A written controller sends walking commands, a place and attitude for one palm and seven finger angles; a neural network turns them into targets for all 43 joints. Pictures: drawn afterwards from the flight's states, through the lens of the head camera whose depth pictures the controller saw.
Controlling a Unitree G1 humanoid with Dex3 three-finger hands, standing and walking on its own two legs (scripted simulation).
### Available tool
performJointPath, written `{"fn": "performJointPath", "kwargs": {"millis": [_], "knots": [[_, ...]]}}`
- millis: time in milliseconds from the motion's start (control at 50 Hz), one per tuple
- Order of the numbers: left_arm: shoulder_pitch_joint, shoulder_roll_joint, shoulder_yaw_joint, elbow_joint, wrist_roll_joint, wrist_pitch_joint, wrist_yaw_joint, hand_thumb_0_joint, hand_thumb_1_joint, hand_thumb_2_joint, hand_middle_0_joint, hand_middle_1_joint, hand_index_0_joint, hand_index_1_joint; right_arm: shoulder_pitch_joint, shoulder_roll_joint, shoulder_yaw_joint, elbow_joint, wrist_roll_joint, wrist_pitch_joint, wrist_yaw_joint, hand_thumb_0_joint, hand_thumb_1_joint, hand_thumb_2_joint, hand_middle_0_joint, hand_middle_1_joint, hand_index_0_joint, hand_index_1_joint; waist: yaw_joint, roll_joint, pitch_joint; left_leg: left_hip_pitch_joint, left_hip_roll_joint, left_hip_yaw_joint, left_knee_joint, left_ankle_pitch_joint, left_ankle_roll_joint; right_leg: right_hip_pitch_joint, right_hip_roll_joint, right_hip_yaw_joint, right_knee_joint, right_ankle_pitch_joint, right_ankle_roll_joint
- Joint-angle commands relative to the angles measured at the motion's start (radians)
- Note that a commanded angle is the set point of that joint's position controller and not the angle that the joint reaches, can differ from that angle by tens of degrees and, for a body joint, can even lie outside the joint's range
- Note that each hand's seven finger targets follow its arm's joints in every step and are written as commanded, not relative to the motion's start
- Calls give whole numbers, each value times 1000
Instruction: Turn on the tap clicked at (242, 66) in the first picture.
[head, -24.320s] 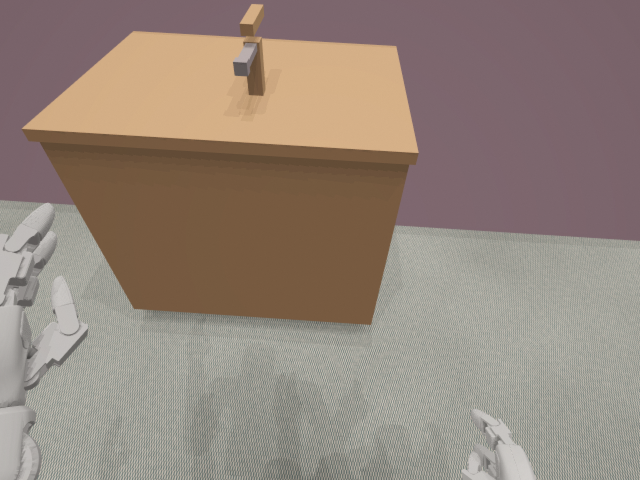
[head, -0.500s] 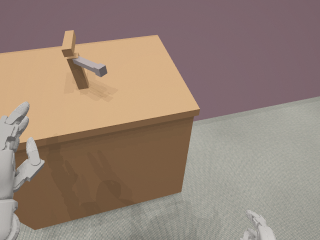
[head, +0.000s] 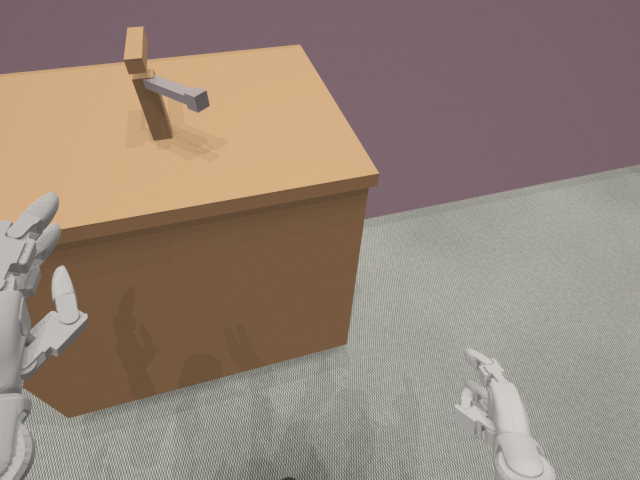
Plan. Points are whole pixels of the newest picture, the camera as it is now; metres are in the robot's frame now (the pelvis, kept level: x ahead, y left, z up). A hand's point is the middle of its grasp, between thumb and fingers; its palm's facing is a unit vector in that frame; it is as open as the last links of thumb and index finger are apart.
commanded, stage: stop stepping back and stand still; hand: left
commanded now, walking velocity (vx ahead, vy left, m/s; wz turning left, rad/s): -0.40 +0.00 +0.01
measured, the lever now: (197, 99) +0.65 +0.27 +0.15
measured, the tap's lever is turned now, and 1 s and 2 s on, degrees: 41 41 41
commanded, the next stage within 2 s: stand and check the lever's angle in 0.80 s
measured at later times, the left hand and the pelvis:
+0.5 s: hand (12, 454) +0.11 +0.24 +0.16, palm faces +0.38 -0.83 -0.40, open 7.4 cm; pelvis -0.10 +0.00 +0.00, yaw -1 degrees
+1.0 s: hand out of the picture +0.11 +0.25 +0.17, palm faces +0.43 -0.83 -0.35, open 7.4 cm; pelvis -0.10 +0.01 -0.01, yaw +0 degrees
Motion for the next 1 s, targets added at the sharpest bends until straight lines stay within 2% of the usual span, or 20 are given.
{"fn": "performJointPath", "kwargs": {"millis": [0,20,60,80,160,240,300,340,360,440,500,560,580,600,620,660,740,820,900,980], "knots": [[22,126,103,-211,-19,-52,25,0,900,900,-200,-300,-200,-300,-64,-132,-47,-104,7,-32,-12,0,-900,-900,200,300,200,300,21,130,-161,-85,159,-123,-206,-468,-75,196,35,-104,-271,7,-22],[-7,137,101,-224,-19,-58,23,0,900,900,-200,-300,-200,-300,-57,-129,-46,-96,9,-28,-15,0,-900,-900,200,300,200,300,16,73,-151,-35,100,-82,-82,-477,-111,124,-7,-66,-440,34,-42],[-65,187,108,-253,1,-79,29,0,900,900,-200,-300,-200,-300,-36,-108,-46,-63,14,-35,-20,0,-900,-900,200,300,200,300,14,-212,-134,156,-51,-61,460,-379,-138,-281,-356,391,-722,-18,-161],[-105,196,105,-255,4,-88,40,0,900,900,-200,-300,-200,-300,-34,-111,-39,-59,9,-49,-24,0,-900,-900,200,300,200,300,10,-180,-85,31,-48,-127,641,-439,-120,-268,-428,412,-684,194,-203],[-198,166,90,-123,10,-61,33,0,900,900,-200,-300,-200,-300,0,-129,-25,-57,25,-74,-41,0,-900,-900,200,300,200,300,-26,-119,-149,-68,-12,-128,520,-315,-82,41,-279,153,-420,651,-114],[-194,122,68,-33,10,-64,48,0,900,900,-200,-300,-200,-300,37,-150,-34,-35,23,-87,-53,0,-900,-900,200,300,200,300,-17,-62,-128,108,-32,-93,165,-245,-41,76,-238,138,-412,431,-78],[-102,135,82,-108,3,-78,43,0,900,900,-200,-300,-200,-300,31,-171,-43,-60,32,-98,-41,0,-900,-900,200,300,200,300,1,-37,-111,167,35,-163,50,-178,-13,76,-160,127,-425,247,-28],[-5,160,125,-144,2,-88,40,0,900,900,-200,-300,-200,-300,42,-171,-44,-77,34,-104,-37,0,-900,-900,200,300,200,300,-8,-54,-135,184,59,-171,80,-65,-6,119,-126,94,-387,337,-26],[10,194,168,-188,-2,-95,45,0,900,900,-200,-300,-200,-300,37,-166,-35,-67,22,-104,-38,0,-900,-900,200,300,200,300,-20,60,-152,172,72,-204,54,-83,-1,96,-111,41,-324,292,-25],[-54,115,119,-148,24,-88,62,0,900,900,-200,-300,-200,-300,34,-165,-24,-47,12,-102,-49,0,-900,-900,200,300,200,300,-36,197,1,-58,217,-430,-210,-817,59,32,-6,-86,-96,30,8],[-104,91,89,-69,34,-72,60,0,900,900,-200,-300,-200,-300,50,-160,-27,-28,5,-108,-47,0,-900,-900,200,300,200,300,-35,201,46,-119,223,-382,-210,-827,58,46,-6,-123,-64,-10,-10],[-133,81,58,-45,36,-65,53,0,900,900,-200,-300,-200,-300,45,-158,-26,-26,8,-107,-47,0,-900,-900,200,300,200,300,-16,96,12,-127,133,-242,5,-690,16,180,-27,-99,-345,12,-44],[-122,73,43,-35,37,-65,46,0,900,900,-200,-300,-200,-300,47,-150,-27,-31,6,-105,-44,0,-900,-900,200,300,200,300,-10,-19,16,-181,80,-182,202,-581,-1,197,-114,57,-442,-7,-100],[-128,98,51,-43,34,-65,39,0,900,900,-200,-300,-200,-300,47,-137,-32,-34,9,-100,-36,0,-900,-900,200,300,200,300,-10,-237,0,-270,0,-106,463,-490,-32,216,-295,386,-577,-66,-172],[-196,111,45,-108,21,-81,33,0,900,900,-200,-300,-200,-300,39,-145,-35,-35,16,-113,-31,0,-900,-900,200,300,200,300,-17,-241,6,-296,-14,-108,647,-473,-49,225,-393,467,-596,177,-212],[-238,126,59,-162,20,-109,34,0,900,900,-200,-300,-200,-300,71,-150,-48,-21,21,-140,-19,0,-900,-900,200,300,200,300,-39,-141,-105,-248,4,-166,678,-441,-65,272,-371,364,-486,399,-195],[-170,159,118,-167,7,-134,42,0,900,900,-200,-300,-200,-300,37,-111,-16,-33,17,-128,-26,0,-900,-900,200,300,200,300,-18,-84,-32,-45,22,-90,444,-347,-56,107,-309,149,-444,461,-170],[-117,136,116,-124,-8,-126,47,0,900,900,-200,-300,-200,-300,30,-119,-20,-44,12,-120,-32,0,-900,-900,200,300,200,300,-14,-74,-27,159,-7,-41,222,-246,-49,-1,-247,94,-427,168,-111],[-66,108,110,-121,-10,-115,40,0,900,900,-200,-300,-200,-300,19,-157,-33,-73,26,-103,-32,0,-900,-900,200,300,200,300,-2,80,-32,196,138,-257,91,-175,11,-43,-92,24,-320,158,-6],[-109,104,93,-128,8,-111,31,0,900,900,-200,-300,-200,-300,24,-148,-22,-67,19,-108,-32,0,-900,-900,200,300,200,300,-13,61,2,72,113,-233,76,-180,-7,51,-82,6,-356,239,-7]]}}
